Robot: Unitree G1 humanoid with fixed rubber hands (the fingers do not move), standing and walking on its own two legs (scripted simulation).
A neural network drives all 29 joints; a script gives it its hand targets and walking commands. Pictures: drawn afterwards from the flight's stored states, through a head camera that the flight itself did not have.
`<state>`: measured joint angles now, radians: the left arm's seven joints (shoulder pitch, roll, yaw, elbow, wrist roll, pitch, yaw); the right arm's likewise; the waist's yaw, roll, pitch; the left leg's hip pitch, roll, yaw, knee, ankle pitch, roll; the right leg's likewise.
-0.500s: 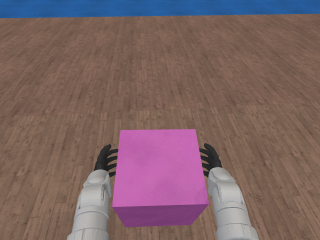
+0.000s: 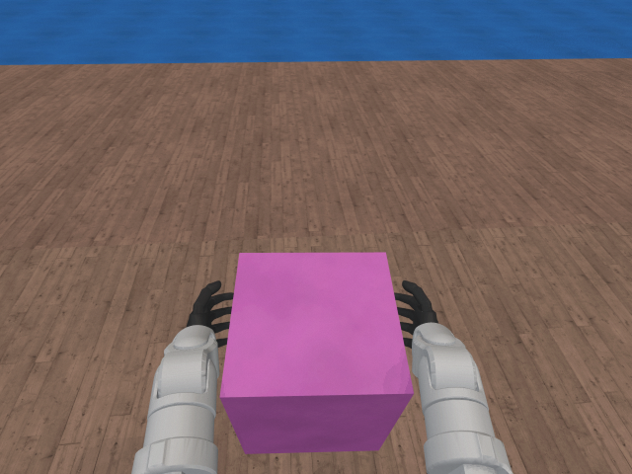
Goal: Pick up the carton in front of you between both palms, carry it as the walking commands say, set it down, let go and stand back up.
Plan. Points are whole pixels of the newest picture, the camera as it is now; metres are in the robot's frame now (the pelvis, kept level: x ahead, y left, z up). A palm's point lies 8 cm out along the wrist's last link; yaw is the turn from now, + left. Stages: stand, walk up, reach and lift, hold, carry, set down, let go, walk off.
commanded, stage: reach and lift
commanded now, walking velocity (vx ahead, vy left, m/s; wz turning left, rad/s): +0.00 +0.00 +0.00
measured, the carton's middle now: (312, 357) +0.31 +0.00 -0.05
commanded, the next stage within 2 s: hold in 0.60 s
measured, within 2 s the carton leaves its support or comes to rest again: neither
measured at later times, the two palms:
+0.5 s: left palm (200, 329) +0.30 +0.15 +0.04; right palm (424, 326) +0.30 -0.15 +0.04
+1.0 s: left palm (196, 328) +0.29 +0.15 +0.06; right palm (429, 325) +0.29 -0.15 +0.05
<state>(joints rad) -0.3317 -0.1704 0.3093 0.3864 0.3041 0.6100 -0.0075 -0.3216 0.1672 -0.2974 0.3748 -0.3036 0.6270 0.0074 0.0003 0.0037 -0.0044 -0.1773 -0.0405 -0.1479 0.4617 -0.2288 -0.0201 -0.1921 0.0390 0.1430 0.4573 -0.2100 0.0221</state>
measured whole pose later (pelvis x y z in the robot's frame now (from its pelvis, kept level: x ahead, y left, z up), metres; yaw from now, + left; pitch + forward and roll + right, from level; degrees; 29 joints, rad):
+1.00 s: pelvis +0.01 +0.00 +0.01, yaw +0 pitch -7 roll +0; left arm -0.29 -0.16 0.25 0.26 0.29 0.76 -0.01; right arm -0.29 0.16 -0.24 0.26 -0.29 0.77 0.01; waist 0.00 0.00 0.01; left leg -0.05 -0.03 -0.14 0.37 -0.20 -0.02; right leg -0.06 0.03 0.14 0.37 -0.18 0.02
